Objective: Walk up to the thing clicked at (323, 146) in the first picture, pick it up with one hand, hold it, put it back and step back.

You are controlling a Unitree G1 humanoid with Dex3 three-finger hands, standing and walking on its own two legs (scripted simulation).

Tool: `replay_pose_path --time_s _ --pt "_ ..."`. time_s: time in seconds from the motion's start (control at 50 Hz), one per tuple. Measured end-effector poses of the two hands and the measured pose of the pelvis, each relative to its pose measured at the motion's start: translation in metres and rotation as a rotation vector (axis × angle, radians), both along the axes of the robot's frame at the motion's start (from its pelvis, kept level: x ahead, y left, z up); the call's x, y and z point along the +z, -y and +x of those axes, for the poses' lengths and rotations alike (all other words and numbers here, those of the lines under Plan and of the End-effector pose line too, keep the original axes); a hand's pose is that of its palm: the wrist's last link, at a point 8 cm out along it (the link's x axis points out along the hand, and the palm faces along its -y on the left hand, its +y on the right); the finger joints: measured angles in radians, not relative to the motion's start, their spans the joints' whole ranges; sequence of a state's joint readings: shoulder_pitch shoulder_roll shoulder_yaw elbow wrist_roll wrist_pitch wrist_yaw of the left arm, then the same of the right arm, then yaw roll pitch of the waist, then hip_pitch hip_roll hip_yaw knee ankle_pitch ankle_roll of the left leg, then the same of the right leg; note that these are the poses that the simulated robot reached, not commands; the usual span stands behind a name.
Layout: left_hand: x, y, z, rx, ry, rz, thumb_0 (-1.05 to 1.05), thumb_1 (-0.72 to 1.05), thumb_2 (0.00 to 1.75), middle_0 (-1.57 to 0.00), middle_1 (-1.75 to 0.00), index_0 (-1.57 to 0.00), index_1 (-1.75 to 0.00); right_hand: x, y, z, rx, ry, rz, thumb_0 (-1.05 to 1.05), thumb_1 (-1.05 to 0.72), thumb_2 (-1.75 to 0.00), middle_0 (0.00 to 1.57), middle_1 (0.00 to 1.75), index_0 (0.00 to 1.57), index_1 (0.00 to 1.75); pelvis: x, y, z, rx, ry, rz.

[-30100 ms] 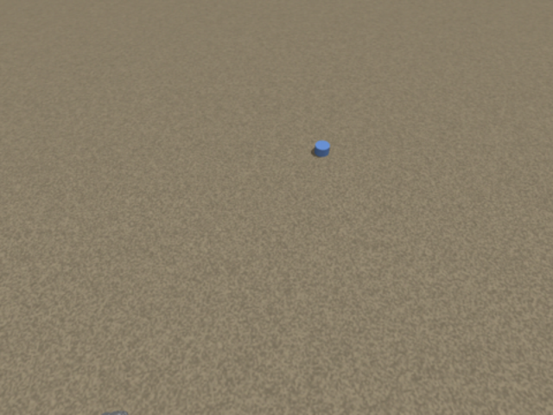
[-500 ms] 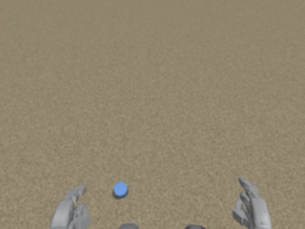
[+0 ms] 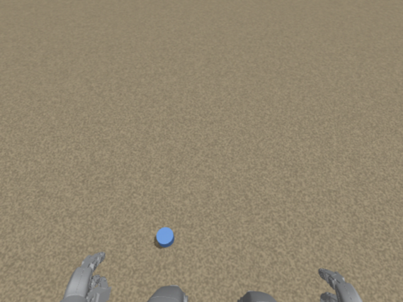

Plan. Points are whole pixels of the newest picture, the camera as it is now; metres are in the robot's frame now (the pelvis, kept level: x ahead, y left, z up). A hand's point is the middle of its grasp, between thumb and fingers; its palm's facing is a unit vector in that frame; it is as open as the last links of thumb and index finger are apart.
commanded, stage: stand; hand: left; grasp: from above
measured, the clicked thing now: (165, 237) +0.45 +0.21 -0.71
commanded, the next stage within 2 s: none
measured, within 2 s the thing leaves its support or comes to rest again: neither
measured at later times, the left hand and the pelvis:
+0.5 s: hand out of the picture +0.04 +0.24 -0.12, palm faces +0.04 -0.94 -0.33, open 7.4 cm; pelvis +0.00 +0.00 +0.04, yaw +0 degrees
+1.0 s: hand out of the picture +0.05 +0.24 -0.12, palm faces +0.02 -0.94 -0.34, open 7.4 cm; pelvis +0.00 +0.00 +0.04, yaw +0 degrees
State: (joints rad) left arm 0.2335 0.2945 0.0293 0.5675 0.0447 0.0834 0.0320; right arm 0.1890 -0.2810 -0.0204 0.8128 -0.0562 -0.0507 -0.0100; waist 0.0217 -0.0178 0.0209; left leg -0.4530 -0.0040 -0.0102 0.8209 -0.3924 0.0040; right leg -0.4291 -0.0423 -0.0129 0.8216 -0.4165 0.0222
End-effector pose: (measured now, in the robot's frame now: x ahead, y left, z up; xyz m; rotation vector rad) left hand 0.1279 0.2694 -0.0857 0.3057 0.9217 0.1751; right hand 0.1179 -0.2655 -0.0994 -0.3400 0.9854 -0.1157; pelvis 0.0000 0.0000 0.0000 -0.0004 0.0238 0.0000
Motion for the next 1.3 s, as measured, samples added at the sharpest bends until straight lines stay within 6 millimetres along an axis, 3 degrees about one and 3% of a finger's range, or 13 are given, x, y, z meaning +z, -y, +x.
replay_pose_path --time_s 0.22,0.38,0.96,1.3 --pt "-0.01 -0.014 -0.067 0.106 -0.233 -0.008 0.01 0.9 0.9 -0.2 -0.3 -0.2 -0.3 0.004 0.003 -0.03 -0.078 -0.135 0.009 0.01 -0.91 -0.9 0.2 0.3 0.2 0.3 0.022 -0.005 0.007 0.001 0.054 -0.005" --pt "-0.006 -0.011 -0.09 0.135 -0.317 -0.019 0.01 0.9 0.9 -0.2 -0.3 -0.2 -0.3 0.006 -0.003 -0.037 -0.097 -0.175 0.036 0.0 -0.91 -0.9 0.2 0.3 0.2 0.3 0.033 -0.004 0.007 0.002 0.082 -0.004" --pt "0.005 -0.015 -0.083 0.117 -0.321 0.001 0.0 0.9 0.9 -0.2 -0.3 -0.2 -0.3 0.014 0.022 -0.067 -0.14 -0.245 0.01 0.0 -0.91 -0.9 0.2 0.3 0.2 0.3 0.043 0.003 -0.003 0.002 0.102 -0.003" --pt "0.005 -0.013 -0.077 0.111 -0.331 -0.004 0.0 0.9 0.9 -0.2 -0.3 -0.2 -0.3 0.014 0.022 -0.06 -0.131 -0.248 0.016 0.0 -0.91 -0.9 0.2 0.3 0.2 0.3 0.044 0.005 0.002 -0.001 0.091 -0.002"
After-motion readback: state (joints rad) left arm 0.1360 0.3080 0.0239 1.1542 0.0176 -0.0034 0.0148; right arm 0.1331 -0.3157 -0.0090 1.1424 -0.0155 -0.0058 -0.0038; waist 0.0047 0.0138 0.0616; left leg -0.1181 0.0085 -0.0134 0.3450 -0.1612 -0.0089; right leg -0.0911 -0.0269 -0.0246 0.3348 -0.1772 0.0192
